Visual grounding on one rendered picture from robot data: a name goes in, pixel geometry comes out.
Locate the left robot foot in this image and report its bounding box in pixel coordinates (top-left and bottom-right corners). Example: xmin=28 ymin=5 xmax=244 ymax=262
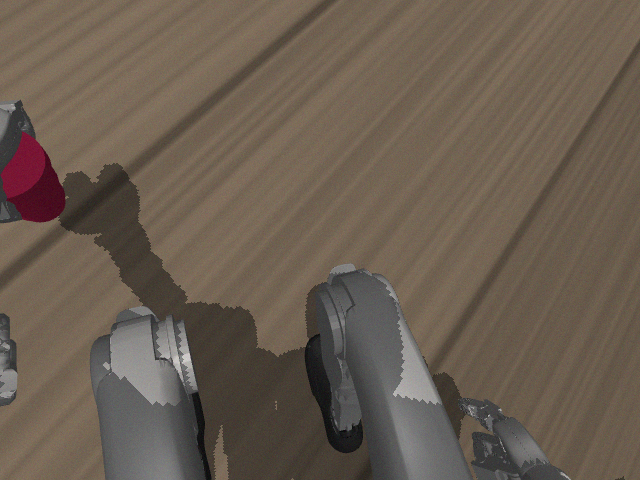
xmin=192 ymin=392 xmax=212 ymax=480

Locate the right robot hand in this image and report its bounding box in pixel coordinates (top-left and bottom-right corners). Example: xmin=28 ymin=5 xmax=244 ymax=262
xmin=458 ymin=398 xmax=552 ymax=480

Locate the cup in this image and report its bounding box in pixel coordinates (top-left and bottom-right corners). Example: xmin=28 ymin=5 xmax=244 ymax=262
xmin=0 ymin=132 xmax=66 ymax=222

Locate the right robot foot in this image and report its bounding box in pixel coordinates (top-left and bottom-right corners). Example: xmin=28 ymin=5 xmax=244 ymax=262
xmin=305 ymin=334 xmax=363 ymax=453

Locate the left robot hand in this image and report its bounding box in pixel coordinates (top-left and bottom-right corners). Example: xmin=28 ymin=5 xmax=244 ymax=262
xmin=0 ymin=100 xmax=36 ymax=223

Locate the left robot arm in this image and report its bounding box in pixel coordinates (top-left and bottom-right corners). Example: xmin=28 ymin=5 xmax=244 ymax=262
xmin=0 ymin=175 xmax=17 ymax=406

